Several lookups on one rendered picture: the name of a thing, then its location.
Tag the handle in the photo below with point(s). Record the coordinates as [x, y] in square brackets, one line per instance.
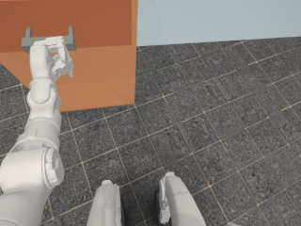
[28, 41]

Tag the robot left shin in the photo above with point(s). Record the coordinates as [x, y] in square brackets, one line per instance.
[117, 211]

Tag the left robot hand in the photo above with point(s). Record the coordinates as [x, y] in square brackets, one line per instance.
[42, 62]

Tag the robot left forearm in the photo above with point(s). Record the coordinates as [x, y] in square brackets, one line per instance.
[42, 128]

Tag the cabinet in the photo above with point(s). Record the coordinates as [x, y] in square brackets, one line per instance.
[102, 76]

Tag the drawer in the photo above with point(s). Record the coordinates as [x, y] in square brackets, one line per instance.
[96, 23]

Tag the left robot upper arm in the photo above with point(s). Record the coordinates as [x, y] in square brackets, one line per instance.
[28, 178]

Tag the robot left thigh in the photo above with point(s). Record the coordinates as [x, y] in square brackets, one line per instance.
[103, 209]

